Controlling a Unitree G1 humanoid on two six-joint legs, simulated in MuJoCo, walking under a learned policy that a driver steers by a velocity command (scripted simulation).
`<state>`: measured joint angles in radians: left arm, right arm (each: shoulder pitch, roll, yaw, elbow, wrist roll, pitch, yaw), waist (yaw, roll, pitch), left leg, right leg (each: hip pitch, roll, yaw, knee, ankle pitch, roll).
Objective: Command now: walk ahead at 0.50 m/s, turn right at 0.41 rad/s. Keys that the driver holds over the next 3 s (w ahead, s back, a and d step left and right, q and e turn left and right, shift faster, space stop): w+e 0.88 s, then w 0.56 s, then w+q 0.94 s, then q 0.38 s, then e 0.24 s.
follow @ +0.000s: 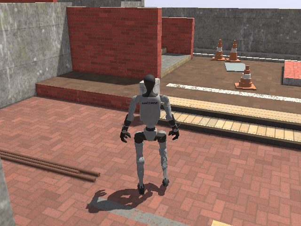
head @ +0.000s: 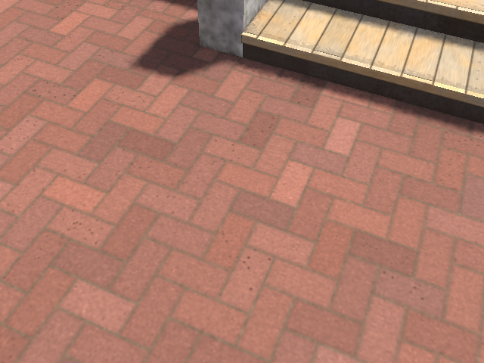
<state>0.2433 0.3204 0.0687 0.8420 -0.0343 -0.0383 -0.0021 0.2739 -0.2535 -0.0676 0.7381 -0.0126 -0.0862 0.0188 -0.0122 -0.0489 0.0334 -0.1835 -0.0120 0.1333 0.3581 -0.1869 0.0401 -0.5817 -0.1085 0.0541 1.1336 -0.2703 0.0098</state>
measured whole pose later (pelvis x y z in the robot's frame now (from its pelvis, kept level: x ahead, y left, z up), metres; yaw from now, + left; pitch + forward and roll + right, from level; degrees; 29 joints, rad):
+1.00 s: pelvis +0.55 -0.14 +0.00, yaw -35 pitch +1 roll +2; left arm 0.26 0.31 0.07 0.70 -0.02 -0.02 0.01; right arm 0.25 -0.26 -0.06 0.78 -0.01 -0.10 0.02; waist -0.03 -0.05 0.02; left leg -0.22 -0.03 0.06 0.39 -0.19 0.03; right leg -0.55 -0.04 0.08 1.13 -0.34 -0.01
